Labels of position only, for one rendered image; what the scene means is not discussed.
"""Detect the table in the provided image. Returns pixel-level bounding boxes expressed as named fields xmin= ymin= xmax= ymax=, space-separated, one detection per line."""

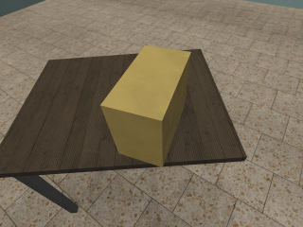
xmin=0 ymin=48 xmax=247 ymax=214

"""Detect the carton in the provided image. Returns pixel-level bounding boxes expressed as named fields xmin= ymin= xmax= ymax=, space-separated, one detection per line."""
xmin=100 ymin=45 xmax=191 ymax=167

